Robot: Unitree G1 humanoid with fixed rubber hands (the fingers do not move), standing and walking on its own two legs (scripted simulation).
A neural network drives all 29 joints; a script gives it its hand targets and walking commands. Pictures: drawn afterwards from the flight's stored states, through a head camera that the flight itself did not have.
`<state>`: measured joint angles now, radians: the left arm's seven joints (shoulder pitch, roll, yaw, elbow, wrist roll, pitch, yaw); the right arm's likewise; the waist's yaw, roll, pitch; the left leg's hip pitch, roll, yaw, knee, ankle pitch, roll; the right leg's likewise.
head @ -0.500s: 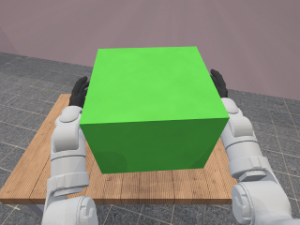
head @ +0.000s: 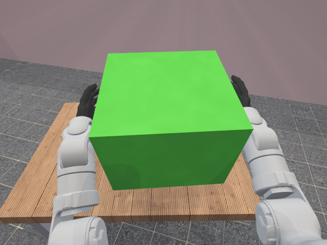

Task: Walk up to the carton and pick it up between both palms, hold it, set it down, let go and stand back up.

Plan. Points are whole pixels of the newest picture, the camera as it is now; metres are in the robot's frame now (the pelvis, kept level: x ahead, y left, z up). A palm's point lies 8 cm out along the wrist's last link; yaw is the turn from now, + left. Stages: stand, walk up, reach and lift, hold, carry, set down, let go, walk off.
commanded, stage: hold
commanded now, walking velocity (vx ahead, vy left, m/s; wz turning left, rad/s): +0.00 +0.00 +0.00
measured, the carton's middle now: (165, 118) +0.37 -0.01 +0.16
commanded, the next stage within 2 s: none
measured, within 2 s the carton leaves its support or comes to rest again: neither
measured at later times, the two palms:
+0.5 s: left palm (82, 116) +0.36 +0.18 +0.19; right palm (237, 105) +0.37 -0.18 +0.19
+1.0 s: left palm (81, 118) +0.36 +0.19 +0.18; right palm (235, 104) +0.37 -0.18 +0.19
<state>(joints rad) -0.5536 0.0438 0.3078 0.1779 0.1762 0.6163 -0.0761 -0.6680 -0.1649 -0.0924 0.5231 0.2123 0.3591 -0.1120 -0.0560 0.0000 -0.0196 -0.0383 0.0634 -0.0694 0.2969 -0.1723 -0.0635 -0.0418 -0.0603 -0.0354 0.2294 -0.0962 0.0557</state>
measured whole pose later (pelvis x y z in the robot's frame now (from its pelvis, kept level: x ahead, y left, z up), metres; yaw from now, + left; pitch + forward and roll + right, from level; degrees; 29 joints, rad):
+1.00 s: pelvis +0.01 +0.00 +0.00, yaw +1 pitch -6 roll -1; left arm -0.52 0.05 0.31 0.15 0.18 0.63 -0.09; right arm -0.65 -0.14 -0.09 0.50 0.21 0.37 -0.13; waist -0.06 -0.03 -0.03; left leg -0.01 0.06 -0.08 0.30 -0.19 -0.06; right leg -0.01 -0.06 -0.04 0.22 -0.11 0.06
